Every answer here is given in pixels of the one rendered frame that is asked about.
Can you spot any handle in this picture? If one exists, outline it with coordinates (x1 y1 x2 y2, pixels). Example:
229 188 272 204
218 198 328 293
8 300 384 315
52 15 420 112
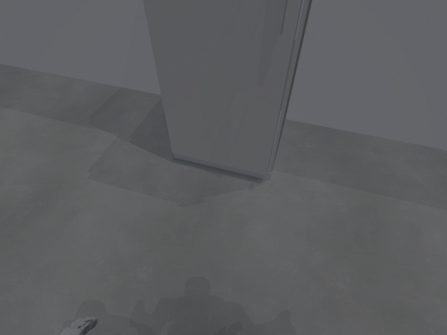
272 0 287 36

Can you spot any left robot hand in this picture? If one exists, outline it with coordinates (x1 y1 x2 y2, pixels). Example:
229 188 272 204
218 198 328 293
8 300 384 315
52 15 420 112
60 317 98 335

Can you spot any fridge door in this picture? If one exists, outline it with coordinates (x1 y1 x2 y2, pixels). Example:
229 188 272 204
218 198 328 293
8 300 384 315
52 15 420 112
143 0 302 175

